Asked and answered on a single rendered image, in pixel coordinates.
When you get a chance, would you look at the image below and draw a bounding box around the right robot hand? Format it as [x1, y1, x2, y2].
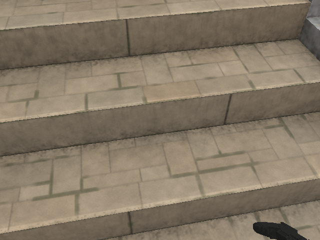
[253, 222, 309, 240]

